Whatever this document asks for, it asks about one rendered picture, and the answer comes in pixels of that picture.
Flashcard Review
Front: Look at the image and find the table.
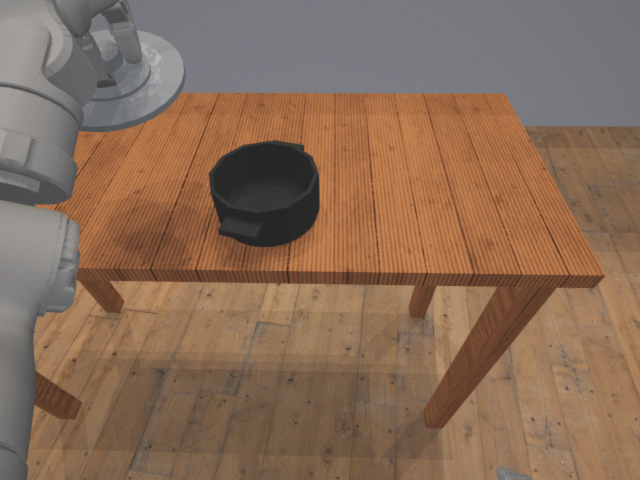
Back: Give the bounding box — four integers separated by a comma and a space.
34, 93, 606, 429

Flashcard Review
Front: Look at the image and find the knob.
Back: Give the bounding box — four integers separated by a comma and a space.
95, 39, 123, 72

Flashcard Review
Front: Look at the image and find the lid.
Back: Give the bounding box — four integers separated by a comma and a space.
80, 30, 186, 132

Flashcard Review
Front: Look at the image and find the left robot upper arm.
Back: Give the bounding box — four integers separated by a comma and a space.
0, 200, 80, 480

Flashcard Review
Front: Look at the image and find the left robot hand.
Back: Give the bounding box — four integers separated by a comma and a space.
83, 0, 142, 88

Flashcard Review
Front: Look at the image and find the left robot forearm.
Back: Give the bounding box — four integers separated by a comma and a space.
0, 0, 98, 207

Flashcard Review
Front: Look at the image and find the pot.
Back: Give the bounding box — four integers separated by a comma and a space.
209, 140, 320, 247

